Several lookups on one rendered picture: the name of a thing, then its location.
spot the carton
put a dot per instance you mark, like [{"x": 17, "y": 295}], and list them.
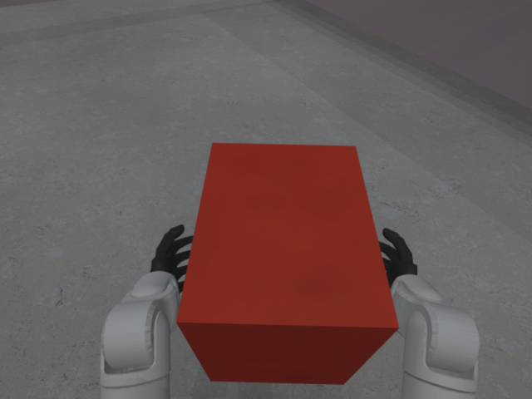
[{"x": 285, "y": 281}]

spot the robot left hand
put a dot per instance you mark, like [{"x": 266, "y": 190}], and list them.
[{"x": 166, "y": 258}]

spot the right robot forearm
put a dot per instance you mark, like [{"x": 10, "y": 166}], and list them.
[{"x": 442, "y": 343}]

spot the robot right hand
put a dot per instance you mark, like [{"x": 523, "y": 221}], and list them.
[{"x": 401, "y": 261}]

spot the left robot forearm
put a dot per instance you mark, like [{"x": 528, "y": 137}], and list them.
[{"x": 135, "y": 340}]

